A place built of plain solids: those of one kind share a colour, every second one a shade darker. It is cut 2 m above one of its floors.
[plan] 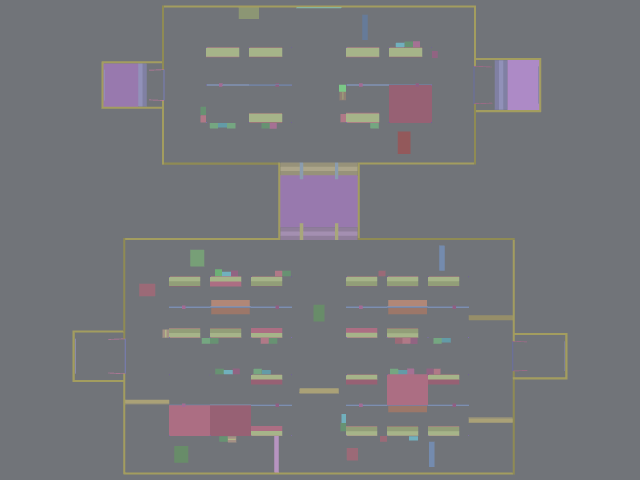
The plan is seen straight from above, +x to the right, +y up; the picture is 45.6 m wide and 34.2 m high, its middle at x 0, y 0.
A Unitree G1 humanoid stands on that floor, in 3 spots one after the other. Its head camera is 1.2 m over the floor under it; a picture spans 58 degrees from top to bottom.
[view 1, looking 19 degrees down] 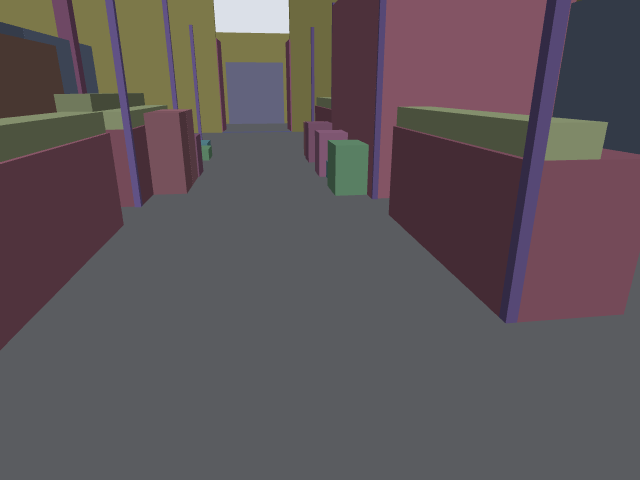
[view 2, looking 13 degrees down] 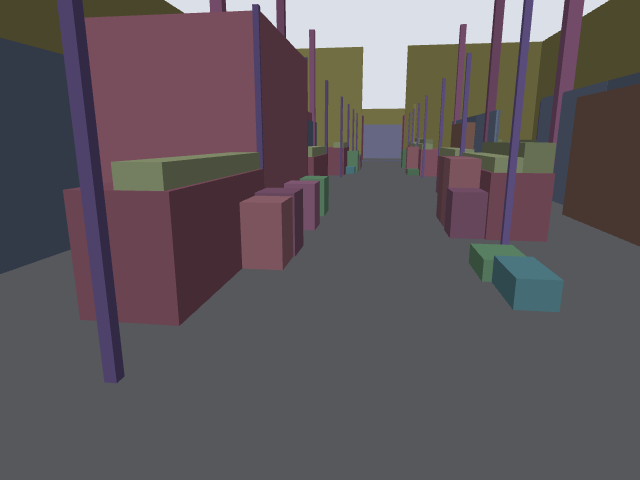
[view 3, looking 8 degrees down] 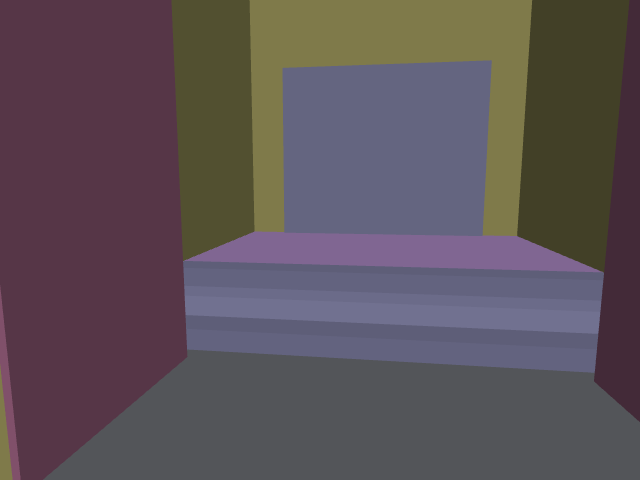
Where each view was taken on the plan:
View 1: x -0.07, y -8.28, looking -8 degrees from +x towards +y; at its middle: ground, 3.69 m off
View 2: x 12.43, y -8.28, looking -172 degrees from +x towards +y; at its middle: ground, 5.33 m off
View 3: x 9.67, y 11.04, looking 8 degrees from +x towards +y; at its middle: ground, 5.32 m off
